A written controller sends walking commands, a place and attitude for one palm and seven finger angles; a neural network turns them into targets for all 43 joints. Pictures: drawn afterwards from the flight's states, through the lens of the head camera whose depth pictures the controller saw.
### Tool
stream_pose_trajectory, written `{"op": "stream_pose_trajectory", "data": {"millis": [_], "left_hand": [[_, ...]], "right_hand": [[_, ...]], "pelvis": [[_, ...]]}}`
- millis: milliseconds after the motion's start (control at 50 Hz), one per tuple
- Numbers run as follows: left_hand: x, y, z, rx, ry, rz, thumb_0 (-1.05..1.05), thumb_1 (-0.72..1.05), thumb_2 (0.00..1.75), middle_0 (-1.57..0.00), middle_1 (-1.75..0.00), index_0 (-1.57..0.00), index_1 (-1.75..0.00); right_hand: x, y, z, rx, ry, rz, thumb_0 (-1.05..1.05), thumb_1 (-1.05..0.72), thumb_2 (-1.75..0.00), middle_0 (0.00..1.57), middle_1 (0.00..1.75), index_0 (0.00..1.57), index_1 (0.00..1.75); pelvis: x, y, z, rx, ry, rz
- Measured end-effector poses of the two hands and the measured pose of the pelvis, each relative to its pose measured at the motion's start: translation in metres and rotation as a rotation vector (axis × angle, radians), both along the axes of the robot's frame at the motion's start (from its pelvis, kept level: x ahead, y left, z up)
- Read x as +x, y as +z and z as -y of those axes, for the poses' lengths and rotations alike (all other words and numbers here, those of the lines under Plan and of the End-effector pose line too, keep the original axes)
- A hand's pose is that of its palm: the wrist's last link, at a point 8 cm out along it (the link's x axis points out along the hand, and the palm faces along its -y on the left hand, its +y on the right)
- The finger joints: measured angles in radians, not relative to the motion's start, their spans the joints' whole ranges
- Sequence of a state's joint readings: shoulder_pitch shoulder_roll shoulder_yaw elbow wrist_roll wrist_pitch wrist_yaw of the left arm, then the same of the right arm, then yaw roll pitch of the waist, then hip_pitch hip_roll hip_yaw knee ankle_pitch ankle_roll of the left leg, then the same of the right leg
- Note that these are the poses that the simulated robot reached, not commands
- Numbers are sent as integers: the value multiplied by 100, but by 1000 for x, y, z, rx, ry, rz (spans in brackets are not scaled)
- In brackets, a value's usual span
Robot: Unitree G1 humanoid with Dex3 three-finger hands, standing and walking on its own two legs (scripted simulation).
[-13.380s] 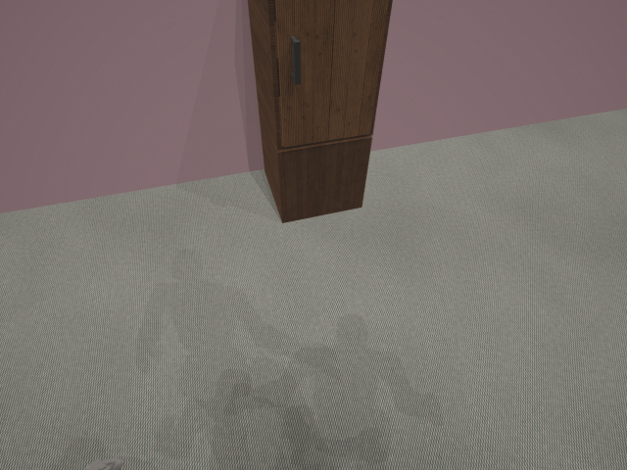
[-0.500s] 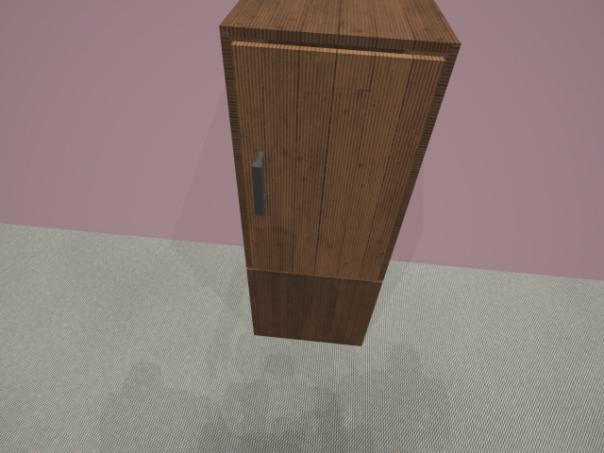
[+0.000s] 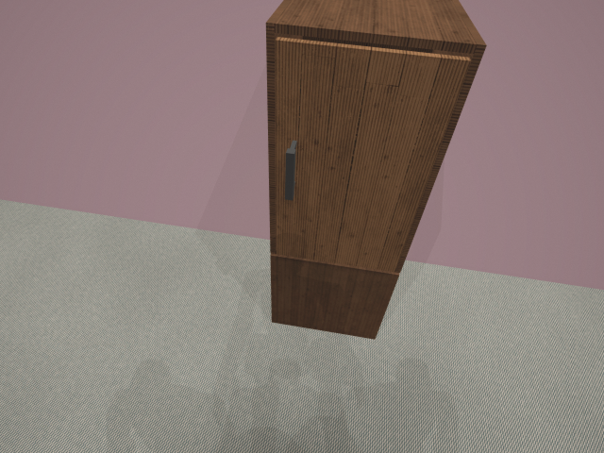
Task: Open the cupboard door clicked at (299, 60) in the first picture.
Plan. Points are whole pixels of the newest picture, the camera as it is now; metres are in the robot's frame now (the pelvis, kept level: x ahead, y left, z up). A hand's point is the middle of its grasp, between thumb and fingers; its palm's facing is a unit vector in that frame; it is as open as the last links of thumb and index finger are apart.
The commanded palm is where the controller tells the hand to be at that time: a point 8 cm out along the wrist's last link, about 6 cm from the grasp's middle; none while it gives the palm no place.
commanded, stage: come to a stop and stand still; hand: left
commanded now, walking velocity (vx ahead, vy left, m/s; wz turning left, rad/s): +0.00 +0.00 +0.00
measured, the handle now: (291, 170) +0.70 +0.07 -0.01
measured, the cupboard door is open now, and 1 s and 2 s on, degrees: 0 0 0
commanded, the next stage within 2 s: look again from close up in 1.82 s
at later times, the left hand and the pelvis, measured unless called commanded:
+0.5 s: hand out of the picture -0.09 +0.19 -0.16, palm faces +0.09 -0.98 -0.19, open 7.4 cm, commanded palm none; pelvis -0.12 +0.00 +0.00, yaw +0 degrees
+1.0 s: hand out of the picture -0.21 +0.12 -0.14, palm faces +0.09 -0.98 -0.15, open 7.4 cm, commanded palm none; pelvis -0.13 -0.02 +0.02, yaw -1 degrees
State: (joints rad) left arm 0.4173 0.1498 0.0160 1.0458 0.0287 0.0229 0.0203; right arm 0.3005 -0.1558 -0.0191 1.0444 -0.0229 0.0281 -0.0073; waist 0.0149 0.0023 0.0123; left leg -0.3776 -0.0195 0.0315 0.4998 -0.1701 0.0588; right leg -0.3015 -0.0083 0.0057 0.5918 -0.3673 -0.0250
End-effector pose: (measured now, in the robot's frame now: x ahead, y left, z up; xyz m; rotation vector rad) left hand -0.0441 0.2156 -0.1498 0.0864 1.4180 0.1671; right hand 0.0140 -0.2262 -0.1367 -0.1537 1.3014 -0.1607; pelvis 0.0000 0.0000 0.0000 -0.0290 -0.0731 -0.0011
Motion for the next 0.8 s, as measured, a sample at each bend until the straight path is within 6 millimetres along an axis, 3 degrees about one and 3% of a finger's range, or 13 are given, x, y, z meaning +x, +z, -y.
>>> {"op": "stream_pose_trajectory", "data": {"millis": [60, 120, 200, 260, 340, 420, 520, 600, 660, 800], "left_hand": [[-20, -2, 6, 4, 39, 18, 1, 91, 90, -20, -30, -20, -30], [-53, -3, 13, 10, 98, 15, 0, 91, 90, -20, -30, -20, -30], [-86, -6, 15, -1, 87, -64, 1, 91, 90, -20, -30, -20, -30], [-81, -13, 5, -8, 39, -36, 1, 91, 90, -20, -30, -20, -30], [-65, -22, -12, -3, 21, 65, 1, 91, 90, -20, -30, -20, -30], [-54, -4, -22, 25, 16, 161, 1, 91, 90, -20, -30, -20, -30], [-58, 19, -21, 46, -24, 201, 1, 91, 90, -20, -30, -20, -30], [-73, 28, -10, 69, -60, 176, 1, 91, 90, -20, -30, -20, -30], [-99, 29, 3, 82, -45, 141, 0, 91, 90, -20, -30, -20, -30], [-161, 36, 35, 32, -4, -3, 1, 91, 90, -20, -30, -20, -30]], "right_hand": [[-2, -5, 1, 10, 29, 1, 0, -90, -90, 20, 30, 20, 30], [2, -7, 6, 8, 62, 9, 1, -91, -90, 20, 30, 20, 30], [1, 8, 10, -12, 30, 113, 1, -91, -90, 20, 30, 20, 30], [-22, 14, 8, -34, -1, 185, 0, -91, -90, 20, 30, 20, 30], [-76, -1, -4, -45, -13, 107, 0, -91, -90, 20, 30, 19, 30], [-126, -4, -20, 8, -11, 2, 0, -91, -90, 20, 30, 19, 30], [-165, -3, -25, 58, -44, -30, 0, -90, -90, 20, 30, 20, 30], [-189, -8, -14, 83, -87, -39, 0, -90, -90, 20, 30, 20, 30], [-203, -10, -1, 89, -87, -77, 0, -90, -90, 20, 30, 20, 30], [-203, 7, 32, 63, -84, -88, 0, -90, -90, 20, 30, 20, 30]], "pelvis": [[-14, -3, 3, 6, 17, 15], [-31, -5, 5, 10, 45, 23], [-50, -2, 2, 43, 25, -1], [-65, -5, -3, 52, 1, -8], [-94, -15, -9, 60, -9, 8], [-110, -5, -9, 48, 1, 0], [-126, 7, -3, 33, -1, -32], [-139, 8, 11, 51, -21, -49], [-150, 8, 19, 54, -31, -43], [-154, 21, 30, 62, -21, -47]]}}
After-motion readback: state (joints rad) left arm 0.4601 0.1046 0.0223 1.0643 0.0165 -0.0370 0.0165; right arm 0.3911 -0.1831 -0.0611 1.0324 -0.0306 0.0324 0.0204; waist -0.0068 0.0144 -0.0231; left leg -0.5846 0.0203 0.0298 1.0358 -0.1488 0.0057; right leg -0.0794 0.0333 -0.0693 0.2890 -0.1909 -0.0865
